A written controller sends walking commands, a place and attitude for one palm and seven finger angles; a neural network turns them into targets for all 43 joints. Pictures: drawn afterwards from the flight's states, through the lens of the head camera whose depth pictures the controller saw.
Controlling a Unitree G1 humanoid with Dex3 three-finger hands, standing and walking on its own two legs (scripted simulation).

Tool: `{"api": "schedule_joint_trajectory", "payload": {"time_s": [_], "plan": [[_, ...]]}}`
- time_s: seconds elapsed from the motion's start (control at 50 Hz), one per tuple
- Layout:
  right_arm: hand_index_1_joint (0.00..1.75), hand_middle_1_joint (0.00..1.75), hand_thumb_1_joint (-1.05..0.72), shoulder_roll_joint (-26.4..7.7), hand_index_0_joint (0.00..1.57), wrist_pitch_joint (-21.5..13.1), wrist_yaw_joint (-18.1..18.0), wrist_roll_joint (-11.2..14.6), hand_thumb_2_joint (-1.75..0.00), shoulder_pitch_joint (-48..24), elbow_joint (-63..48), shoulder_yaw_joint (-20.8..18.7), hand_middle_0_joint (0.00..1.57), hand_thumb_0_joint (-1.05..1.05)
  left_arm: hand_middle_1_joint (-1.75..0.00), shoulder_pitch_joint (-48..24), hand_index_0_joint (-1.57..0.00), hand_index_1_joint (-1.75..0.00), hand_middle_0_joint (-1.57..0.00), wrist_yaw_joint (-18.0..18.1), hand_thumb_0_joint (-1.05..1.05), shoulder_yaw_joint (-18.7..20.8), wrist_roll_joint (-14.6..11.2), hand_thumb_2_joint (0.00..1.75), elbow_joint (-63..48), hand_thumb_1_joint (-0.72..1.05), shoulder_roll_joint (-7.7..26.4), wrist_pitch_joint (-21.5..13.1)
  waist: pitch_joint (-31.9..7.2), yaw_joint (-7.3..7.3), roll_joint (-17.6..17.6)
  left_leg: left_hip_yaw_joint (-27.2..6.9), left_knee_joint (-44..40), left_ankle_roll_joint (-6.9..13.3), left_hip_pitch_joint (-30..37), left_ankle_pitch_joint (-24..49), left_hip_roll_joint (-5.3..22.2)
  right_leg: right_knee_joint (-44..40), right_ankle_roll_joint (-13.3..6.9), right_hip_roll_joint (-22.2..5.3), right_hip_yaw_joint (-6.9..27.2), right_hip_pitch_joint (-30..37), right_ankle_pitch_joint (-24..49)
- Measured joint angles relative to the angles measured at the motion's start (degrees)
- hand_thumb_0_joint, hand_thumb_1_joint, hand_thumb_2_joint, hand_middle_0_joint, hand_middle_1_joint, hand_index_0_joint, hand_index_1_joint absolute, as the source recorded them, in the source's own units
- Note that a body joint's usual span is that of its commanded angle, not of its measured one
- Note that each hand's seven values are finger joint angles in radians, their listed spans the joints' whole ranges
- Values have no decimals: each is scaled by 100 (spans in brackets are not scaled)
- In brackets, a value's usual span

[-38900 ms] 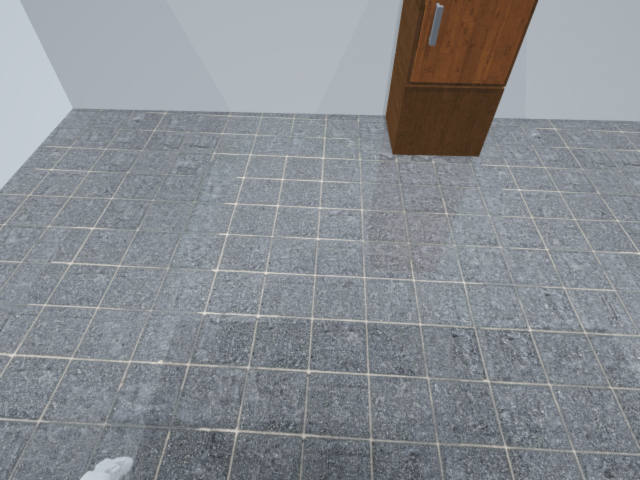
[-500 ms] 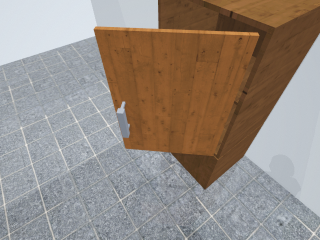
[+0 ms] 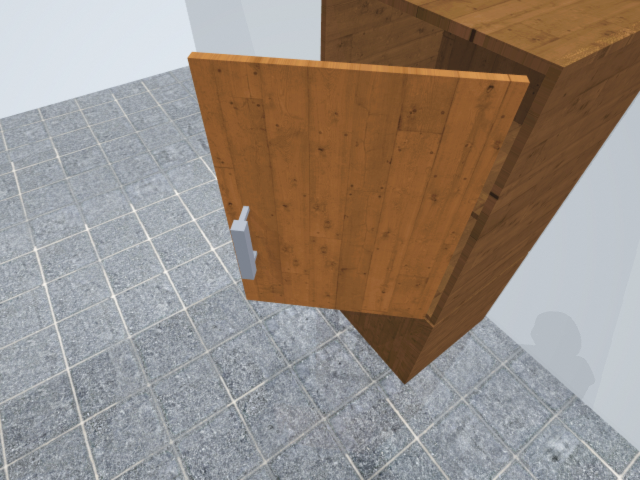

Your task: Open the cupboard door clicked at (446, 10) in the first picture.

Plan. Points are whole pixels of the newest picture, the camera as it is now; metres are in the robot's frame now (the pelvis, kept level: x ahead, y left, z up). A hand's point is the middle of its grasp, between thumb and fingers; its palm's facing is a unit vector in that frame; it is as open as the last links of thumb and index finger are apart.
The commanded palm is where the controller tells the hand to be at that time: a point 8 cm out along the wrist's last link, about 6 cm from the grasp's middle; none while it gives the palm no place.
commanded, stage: look again from close up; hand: left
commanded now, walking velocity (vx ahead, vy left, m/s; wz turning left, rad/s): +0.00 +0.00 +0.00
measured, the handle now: (247, 243) +0.53 +0.18 -0.09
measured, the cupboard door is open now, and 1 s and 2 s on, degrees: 47 47 47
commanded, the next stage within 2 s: raise the hand with hooked fingers in 0.14 s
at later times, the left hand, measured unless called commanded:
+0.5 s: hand (180, 404) +0.20 +0.19 -0.01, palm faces +0.15 -0.99 -0.04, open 7.8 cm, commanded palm +0.11 +0.24 -0.07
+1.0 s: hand (165, 451) +0.17 +0.21 -0.08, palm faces -0.12 -0.99 +0.00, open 10.6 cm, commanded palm +0.13 +0.28 -0.07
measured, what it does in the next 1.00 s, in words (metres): lowers itself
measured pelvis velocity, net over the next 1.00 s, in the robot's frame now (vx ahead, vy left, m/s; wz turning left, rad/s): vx -0.09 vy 0.00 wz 0.01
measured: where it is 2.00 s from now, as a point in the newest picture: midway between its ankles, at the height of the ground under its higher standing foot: outside the picture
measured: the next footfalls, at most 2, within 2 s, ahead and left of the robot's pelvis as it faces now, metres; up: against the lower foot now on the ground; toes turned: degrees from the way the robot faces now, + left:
none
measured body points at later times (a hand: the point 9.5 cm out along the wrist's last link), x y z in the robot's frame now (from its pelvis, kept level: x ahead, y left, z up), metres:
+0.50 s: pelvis -0.03 -0.01 -0.03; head +0.00 -0.02 +0.42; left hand +0.19 +0.24 -0.01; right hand +0.13 -0.27 -0.12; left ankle -0.04 +0.10 -0.74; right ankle -0.03 -0.09 -0.74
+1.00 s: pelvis -0.09 +0.00 -0.11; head -0.01 +0.01 +0.34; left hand +0.17 +0.27 -0.08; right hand +0.09 -0.21 -0.20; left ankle -0.04 +0.10 -0.74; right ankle -0.04 -0.09 -0.74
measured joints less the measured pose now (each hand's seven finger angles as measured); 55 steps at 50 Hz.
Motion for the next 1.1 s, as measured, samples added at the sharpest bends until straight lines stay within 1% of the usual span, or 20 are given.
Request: {"api": "schedule_joint_trajectory", "payload": {"time_s": [0.26,0.28,0.3,0.32,0.36,0.4,0.44,0.5,0.56,0.58,0.62,0.68,0.74,0.8,0.86,0.92,0.98,1.0,1.04,1.1], "plan": [[30,30,-91,-19,20,39,24,18,-90,19,15,-1,20,0,-30,-72,-20,-30,-20,44,0,13,11,90,-48,90,47,-36,4,-22,49,-39,50,-53,-59,1,59,-77,-29,56,-42,14,26],[30,30,-91,-43,20,-4,15,103,-90,116,-248,4,20,0,-30,199,-20,-30,-20,32,0,119,-237,90,-917,90,16,268,29,-30,67,-43,140,-54,-129,-43,77,-33,-27,69,-48,-41,26],[30,30,-91,-69,20,-229,-57,148,-90,261,-535,18,20,0,-30,518,-21,-30,-20,28,1,218,-398,90,-1949,90,-8,296,53,13,58,-18,142,-43,-132,-59,61,52,-33,53,-24,-94,3],[30,30,-91,-110,20,-507,-134,176,-90,387,-751,16,20,0,-30,733,-21,-31,-20,85,1,249,-526,89,-2787,90,-20,129,25,45,72,-12,162,-36,-162,-58,38,137,-36,27,-18,-149,-33],[30,30,-91,-222,20,-853,-189,244,-90,479,-1079,-43,20,1,-31,848,-21,-31,-21,195,1,287,-770,89,-3906,88,-63,-155,-132,-24,166,-83,300,-22,-328,-70,-13,297,-22,-37,-91,-287,-112],[30,30,-91,-338,20,-1018,-166,206,-90,392,-1430,-126,20,1,-32,597,-21,-33,-21,60,1,455,-937,88,-4469,86,-97,-551,-300,-153,260,-175,638,-9,-705,-146,-42,574,-12,-89,-192,-598,-202],[30,30,-91,-410,20,-1106,-117,148,-90,174,-1763,-190,20,1,-34,184,-21,-35,-21,-250,1,721,-1058,87,-4528,83,-57,-1202,-483,-233,258,-179,1114,-16,-1263,-276,-33,1040,-32,-112,-208,-1151,-329],[30,30,-91,-428,20,-1195,20,102,-90,-172,-2266,-272,20,1,-38,-125,-21,-38,-21,-1003,0,1060,-1349,85,-4479,78,83,-2248,-738,-230,30,-46,1909,-59,-2196,-529,36,1918,-98,-98,-88,-2176,-568],[30,30,-91,-533,20,-1289,172,140,-90,-381,-2778,-373,20,1,-41,-32,-21,-42,-21,-2005,0,1192,-1549,82,-4311,72,160,-3143,-845,-201,-158,-5,2737,-90,-3006,-799,101,2730,-170,-81,-55,-2997,-818],[30,30,-91,-598,20,-1313,198,162,-90,-422,-2930,-399,20,1,-43,51,-22,-43,-21,-2317,0,1208,-1583,81,-4234,70,178,-3336,-880,-184,-185,-20,3014,-90,-3269,-890,113,2988,-179,-83,-69,-3249,-903],[30,30,-91,-715,20,-1332,184,197,-90,-472,-3189,-449,20,1,-46,227,-22,-46,-22,-2766,0,1240,-1667,79,-4125,65,217,-3501,-945,-114,-237,-53,3547,-94,-3770,-1068,131,3484,-195,-90,-95,-3728,-1069],[30,30,-91,-814,20,-1332,74,231,-90,-494,-3441,-503,20,1,-50,378,-23,-51,-23,-2972,1,1370,-1855,76,-4190,58,254,-3454,-940,27,-260,-167,4271,-111,-4400,-1289,177,4090,-230,-80,-210,-4272,-1272],[30,30,-91,-767,20,-1344,-63,225,-90,-496,-3478,-441,19,1,-54,393,-24,-55,-23,-2822,1,1493,-2021,73,-4682,51,293,-3432,-859,142,-205,-337,4815,-122,-4819,-1456,230,4465,-276,-51,-384,-4568,-1386],[30,30,-91,-612,20,-1339,-145,214,-90,-475,-3354,-242,19,1,-59,236,-24,-59,-24,-2701,1,1444,-2035,70,-5291,44,415,-3379,-832,175,-91,-482,5117,-118,-5065,-1530,257,4624,-283,-31,-529,-4707,-1417],[30,30,-91,-406,20,-1275,-179,250,-90,-411,-3225,-2,20,1,-63,-126,-24,-64,-24,-2810,1,1310,-1947,67,-5486,37,617,-3029,-829,118,57,-543,5183,-83,-5169,-1512,268,4599,-249,-17,-588,-4753,-1361],[30,30,-90,-196,20,-1148,-176,305,-90,-260,-3190,165,20,1,-68,-419,-25,-68,-24,-2929,1,1258,-1860,64,-5358,30,792,-2330,-836,-25,167,-491,5044,-31,-5152,-1427,270,4440,-195,-9,-537,-4744,-1243],[30,30,-90,-92,21,-1036,-158,324,-90,-27,-3231,230,20,1,-72,-461,-25,-73,-25,-2868,1,1379,-1918,61,-5186,23,825,-1724,-851,-166,227,-371,4805,38,-5049,-1333,267,4221,-124,-5,-416,-4689,-1115],[30,30,-90,-82,21,-1023,-153,320,-90,60,-3240,225,20,1,-74,-423,-26,-74,-25,-2792,1,1450,-1952,60,-5164,21,805,-1637,-867,-196,229,-328,4730,59,-5017,-1308,265,4156,-100,-5,-374,-4675,-1082],[30,30,-90,-107,21,-1029,-143,295,-90,228,-3243,184,20,1,-77,-325,-26,-77,-26,-2611,1,1607,-2004,58,-5166,16,755,-1655,-900,-213,220,-262,4628,96,-4975,-1284,264,4062,-60,-1,-306,-4657,-1037],[30,30,-90,-234,21,-1077,-109,247,-90,403,-3191,86,20,1,-81,-192,-26,-82,-26,-2374,0,1769,-1984,56,-5224,9,720,-1996,-948,-194,201,-218,4599,150,-4986,-1301,233,4032,-7,-28,-261,-4671,-1040]]}}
